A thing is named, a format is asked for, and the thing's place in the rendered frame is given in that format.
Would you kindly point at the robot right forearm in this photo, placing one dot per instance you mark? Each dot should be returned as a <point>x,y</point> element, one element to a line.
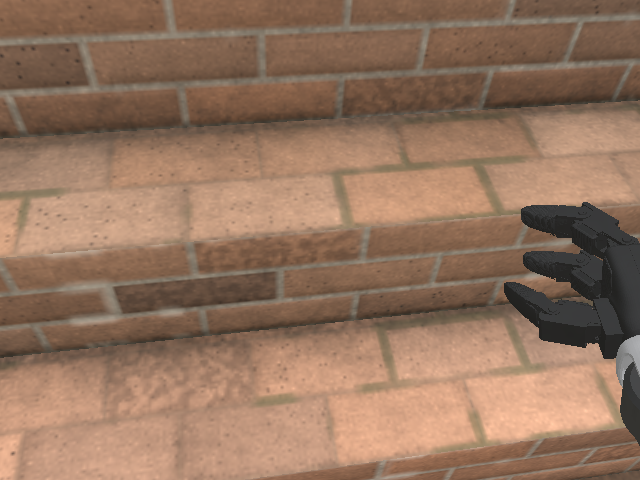
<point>628,373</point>

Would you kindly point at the robot right hand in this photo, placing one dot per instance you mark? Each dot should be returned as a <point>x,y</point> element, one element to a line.
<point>612,284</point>

